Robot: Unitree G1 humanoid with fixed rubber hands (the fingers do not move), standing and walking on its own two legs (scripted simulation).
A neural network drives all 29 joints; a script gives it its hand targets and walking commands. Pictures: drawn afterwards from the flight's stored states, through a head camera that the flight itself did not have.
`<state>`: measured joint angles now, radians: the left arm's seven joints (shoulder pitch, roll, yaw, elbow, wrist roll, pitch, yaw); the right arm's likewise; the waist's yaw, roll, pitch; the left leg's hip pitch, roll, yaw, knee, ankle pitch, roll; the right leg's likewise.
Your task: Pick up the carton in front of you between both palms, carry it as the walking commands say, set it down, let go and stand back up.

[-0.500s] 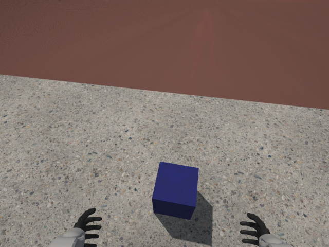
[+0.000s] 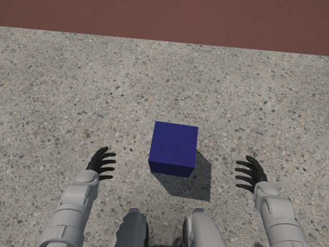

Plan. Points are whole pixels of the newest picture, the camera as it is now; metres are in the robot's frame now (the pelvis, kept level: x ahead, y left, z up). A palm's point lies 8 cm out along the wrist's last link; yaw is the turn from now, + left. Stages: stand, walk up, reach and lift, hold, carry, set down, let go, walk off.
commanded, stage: reach and lift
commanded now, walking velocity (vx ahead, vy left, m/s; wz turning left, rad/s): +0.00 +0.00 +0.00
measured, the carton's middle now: (172, 151) +0.51 -0.04 -0.57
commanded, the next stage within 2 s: none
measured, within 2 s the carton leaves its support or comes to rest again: neither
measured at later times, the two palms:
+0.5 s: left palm (117, 112) +0.50 +0.16 -0.12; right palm (241, 127) +0.45 -0.23 -0.12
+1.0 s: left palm (129, 120) +0.54 +0.15 -0.27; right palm (226, 134) +0.48 -0.23 -0.26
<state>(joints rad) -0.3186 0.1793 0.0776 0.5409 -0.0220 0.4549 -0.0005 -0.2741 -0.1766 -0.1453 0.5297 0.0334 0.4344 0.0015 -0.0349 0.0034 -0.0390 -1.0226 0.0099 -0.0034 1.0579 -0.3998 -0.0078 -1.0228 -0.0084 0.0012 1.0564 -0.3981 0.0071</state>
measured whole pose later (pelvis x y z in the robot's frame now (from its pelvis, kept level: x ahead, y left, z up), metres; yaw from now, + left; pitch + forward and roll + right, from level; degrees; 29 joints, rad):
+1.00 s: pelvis -0.01 +0.00 -0.11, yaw -1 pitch +55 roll -2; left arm -1.29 0.28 0.33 1.01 0.12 0.12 0.03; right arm -1.17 -0.16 -0.49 0.88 -0.09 0.10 -0.03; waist -0.08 0.03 -0.09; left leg -1.91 -0.04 -0.07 1.41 -0.45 -0.03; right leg -1.91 0.03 0.03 1.39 -0.44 0.03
